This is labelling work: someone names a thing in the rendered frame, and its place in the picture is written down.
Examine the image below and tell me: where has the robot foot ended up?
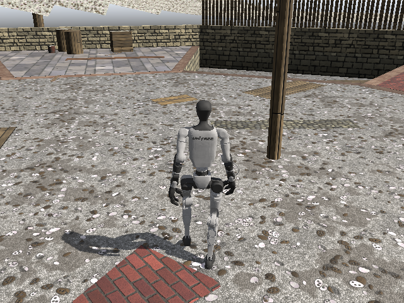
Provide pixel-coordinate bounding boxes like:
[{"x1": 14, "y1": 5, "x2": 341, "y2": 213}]
[
  {"x1": 205, "y1": 252, "x2": 215, "y2": 270},
  {"x1": 182, "y1": 236, "x2": 191, "y2": 246}
]

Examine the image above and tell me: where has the robot right foot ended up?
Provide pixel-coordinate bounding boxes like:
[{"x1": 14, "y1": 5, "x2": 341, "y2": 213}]
[{"x1": 205, "y1": 252, "x2": 215, "y2": 270}]

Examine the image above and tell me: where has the robot left hand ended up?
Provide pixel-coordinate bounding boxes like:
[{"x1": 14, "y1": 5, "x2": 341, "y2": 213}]
[{"x1": 169, "y1": 187, "x2": 183, "y2": 206}]

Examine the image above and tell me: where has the right robot upper arm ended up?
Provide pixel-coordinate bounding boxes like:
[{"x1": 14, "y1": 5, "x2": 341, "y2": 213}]
[{"x1": 217, "y1": 128, "x2": 231, "y2": 163}]

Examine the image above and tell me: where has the robot left forearm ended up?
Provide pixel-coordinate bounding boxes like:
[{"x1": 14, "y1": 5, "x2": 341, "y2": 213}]
[{"x1": 170, "y1": 154, "x2": 182, "y2": 188}]

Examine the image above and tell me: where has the robot right forearm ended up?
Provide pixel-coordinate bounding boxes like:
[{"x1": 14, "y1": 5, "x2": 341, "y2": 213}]
[{"x1": 224, "y1": 154, "x2": 235, "y2": 182}]

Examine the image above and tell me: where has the robot left foot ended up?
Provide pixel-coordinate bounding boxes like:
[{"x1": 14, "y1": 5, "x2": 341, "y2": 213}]
[{"x1": 182, "y1": 236, "x2": 191, "y2": 246}]

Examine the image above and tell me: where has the left robot upper arm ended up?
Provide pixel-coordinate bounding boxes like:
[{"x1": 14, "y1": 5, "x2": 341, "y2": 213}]
[{"x1": 176, "y1": 127, "x2": 190, "y2": 163}]

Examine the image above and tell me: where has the robot right hand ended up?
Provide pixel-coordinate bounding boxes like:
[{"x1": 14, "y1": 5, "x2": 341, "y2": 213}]
[{"x1": 223, "y1": 180, "x2": 236, "y2": 195}]

